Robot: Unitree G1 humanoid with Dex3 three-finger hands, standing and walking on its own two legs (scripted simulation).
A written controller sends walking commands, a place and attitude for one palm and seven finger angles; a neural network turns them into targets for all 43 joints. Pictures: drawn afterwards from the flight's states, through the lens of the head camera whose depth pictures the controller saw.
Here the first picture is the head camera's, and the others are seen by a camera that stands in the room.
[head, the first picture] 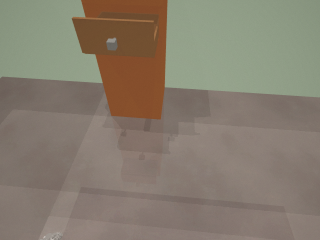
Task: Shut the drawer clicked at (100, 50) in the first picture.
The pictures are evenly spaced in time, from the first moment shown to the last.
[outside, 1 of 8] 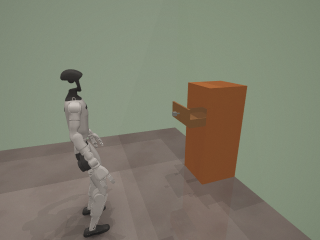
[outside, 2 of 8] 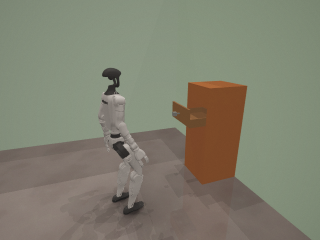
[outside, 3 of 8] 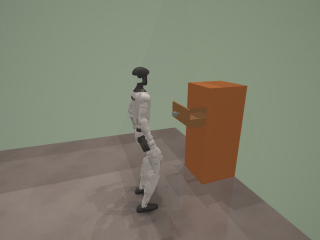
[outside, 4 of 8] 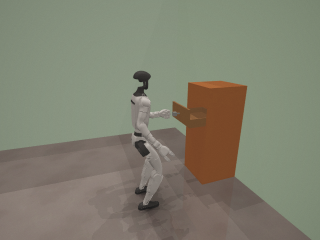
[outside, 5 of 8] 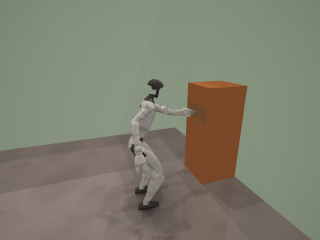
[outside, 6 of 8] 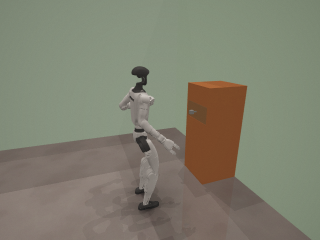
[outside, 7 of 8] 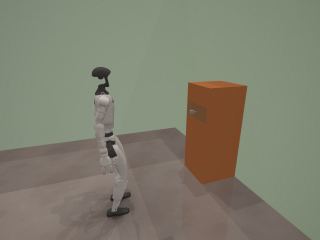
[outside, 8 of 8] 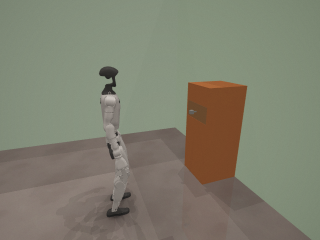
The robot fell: no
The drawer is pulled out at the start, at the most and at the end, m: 0.20 0.20 0.00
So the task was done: yes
